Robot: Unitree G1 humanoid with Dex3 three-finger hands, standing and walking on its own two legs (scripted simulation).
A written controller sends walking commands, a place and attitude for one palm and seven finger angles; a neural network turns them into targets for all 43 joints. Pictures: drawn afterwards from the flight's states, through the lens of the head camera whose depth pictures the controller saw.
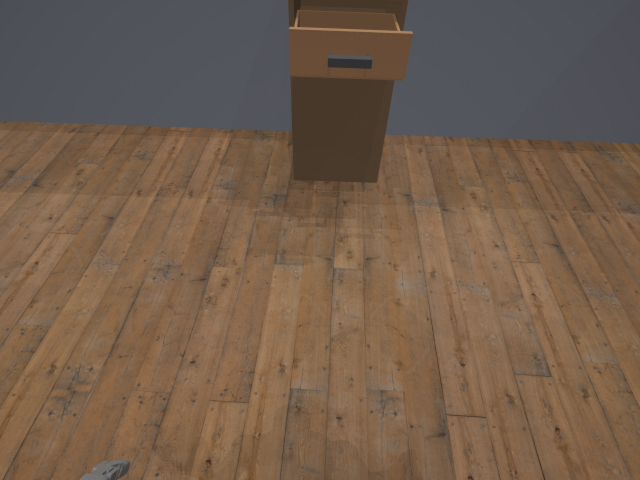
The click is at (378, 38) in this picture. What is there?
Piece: drawer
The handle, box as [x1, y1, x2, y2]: [328, 53, 371, 68]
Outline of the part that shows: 328,55 328,66 361,68 371,67 371,56 369,54 365,56 332,55 331,53 329,53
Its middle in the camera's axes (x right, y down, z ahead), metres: +0.09 -0.56 +1.20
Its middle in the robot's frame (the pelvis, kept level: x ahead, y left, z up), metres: +1.28 -0.02 -0.02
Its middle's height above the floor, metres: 0.75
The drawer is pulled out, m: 0.30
